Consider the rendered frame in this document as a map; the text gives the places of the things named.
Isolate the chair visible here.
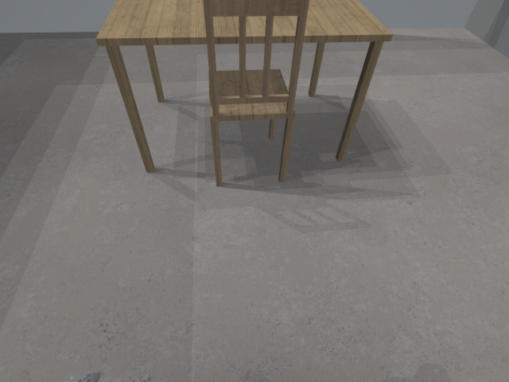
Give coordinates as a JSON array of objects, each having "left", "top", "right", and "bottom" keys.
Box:
[{"left": 204, "top": 0, "right": 309, "bottom": 187}]

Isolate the table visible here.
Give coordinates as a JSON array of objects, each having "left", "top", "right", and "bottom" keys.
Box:
[{"left": 96, "top": 0, "right": 393, "bottom": 173}]

